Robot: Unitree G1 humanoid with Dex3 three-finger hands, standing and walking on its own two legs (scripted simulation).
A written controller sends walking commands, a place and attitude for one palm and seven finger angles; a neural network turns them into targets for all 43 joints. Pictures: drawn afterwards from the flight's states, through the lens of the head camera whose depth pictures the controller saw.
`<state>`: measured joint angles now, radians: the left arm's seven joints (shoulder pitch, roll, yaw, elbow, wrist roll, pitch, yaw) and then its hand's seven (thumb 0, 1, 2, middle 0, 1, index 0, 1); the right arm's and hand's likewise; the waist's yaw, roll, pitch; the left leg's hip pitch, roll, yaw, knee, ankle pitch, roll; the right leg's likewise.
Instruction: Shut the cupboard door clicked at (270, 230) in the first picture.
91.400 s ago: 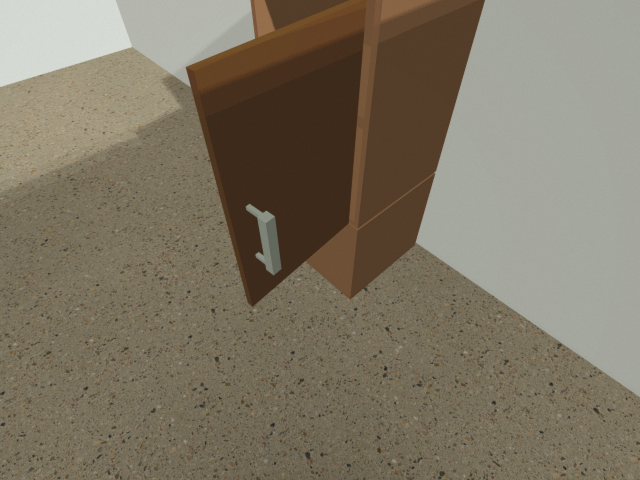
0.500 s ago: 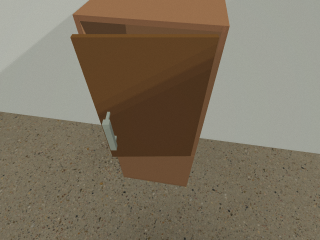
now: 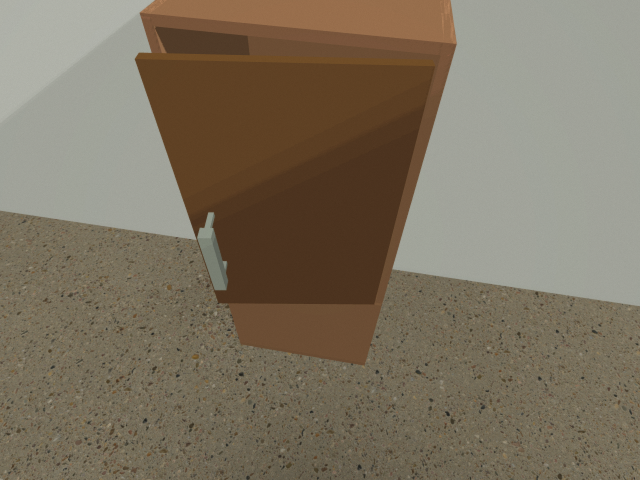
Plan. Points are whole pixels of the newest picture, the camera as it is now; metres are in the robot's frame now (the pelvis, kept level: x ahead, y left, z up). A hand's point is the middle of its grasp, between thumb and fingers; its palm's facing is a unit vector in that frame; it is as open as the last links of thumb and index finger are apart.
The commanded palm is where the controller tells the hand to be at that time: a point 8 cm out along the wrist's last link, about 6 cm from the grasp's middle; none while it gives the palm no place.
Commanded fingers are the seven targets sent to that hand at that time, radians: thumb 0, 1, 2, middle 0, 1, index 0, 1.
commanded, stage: look again from close up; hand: left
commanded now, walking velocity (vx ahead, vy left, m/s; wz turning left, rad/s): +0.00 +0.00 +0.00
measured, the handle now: (216, 252) +0.52 +0.22 -0.11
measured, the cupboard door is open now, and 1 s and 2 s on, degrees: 10 10 10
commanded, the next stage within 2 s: raise the hand and make a fist in 0.44 s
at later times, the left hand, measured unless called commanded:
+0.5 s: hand out of the picture +0.04 +0.19 -0.18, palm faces +0.00 -0.98 -0.20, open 7.3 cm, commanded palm none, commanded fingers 0.00 0.90 0.90 -0.20 -0.30 -0.20 -0.30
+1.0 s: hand out of the picture +0.11 +0.19 -0.11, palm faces +0.13 -0.99 -0.01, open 6.0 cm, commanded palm +0.12 +0.24 -0.08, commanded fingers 0.00 0.90 0.90 -0.62 -0.76 -0.62 -0.76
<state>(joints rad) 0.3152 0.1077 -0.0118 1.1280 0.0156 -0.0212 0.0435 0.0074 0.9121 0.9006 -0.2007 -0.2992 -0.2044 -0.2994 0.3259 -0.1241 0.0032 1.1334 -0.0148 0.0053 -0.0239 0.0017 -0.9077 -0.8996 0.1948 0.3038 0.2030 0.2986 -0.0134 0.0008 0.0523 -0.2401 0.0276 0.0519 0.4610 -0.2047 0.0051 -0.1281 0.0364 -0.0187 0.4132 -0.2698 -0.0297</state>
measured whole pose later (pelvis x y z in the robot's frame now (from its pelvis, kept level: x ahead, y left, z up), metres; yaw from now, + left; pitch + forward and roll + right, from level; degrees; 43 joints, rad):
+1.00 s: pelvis -0.04 -0.02 -0.12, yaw +2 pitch +15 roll -1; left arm 0.49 0.19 0.17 0.18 -0.27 -0.57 -0.33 0.02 0.90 0.90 -0.45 -0.57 -0.46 -0.57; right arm 0.12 -0.27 -0.07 0.53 0.00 -0.26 -0.01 0.01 -0.90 -0.90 0.20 0.30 0.20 0.30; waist 0.06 -0.04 -0.14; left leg -1.05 0.03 -0.01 1.27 -0.48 -0.02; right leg -0.93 0.01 -0.11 1.30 -0.63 -0.07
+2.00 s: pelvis -0.04 +0.03 -0.12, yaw +1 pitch +18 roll -5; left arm 0.40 0.25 0.11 -0.05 -0.23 -0.39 -0.22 0.02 0.90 0.90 -1.28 -1.48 -1.28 -1.48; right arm 0.21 -0.21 0.04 0.47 -0.01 -0.16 -0.04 0.01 -0.90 -0.90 0.20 0.30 0.21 0.30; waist 0.01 0.02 -0.17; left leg -1.12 0.03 -0.02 1.30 -0.50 0.05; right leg -0.96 0.01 -0.11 1.25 -0.60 -0.01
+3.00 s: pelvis -0.04 +0.01 -0.13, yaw +0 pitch +21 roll -3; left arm 0.05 0.23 0.14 0.20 -0.23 -0.40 -0.17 0.02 0.90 0.90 -1.30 -1.50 -1.31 -1.50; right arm 0.23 -0.24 0.02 0.55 -0.01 -0.13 -0.04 0.01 -0.90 -0.90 0.20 0.30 0.21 0.30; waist -0.02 0.03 -0.19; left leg -1.18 0.04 -0.01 1.33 -0.51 0.02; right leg -1.05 0.02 -0.09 1.31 -0.62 -0.03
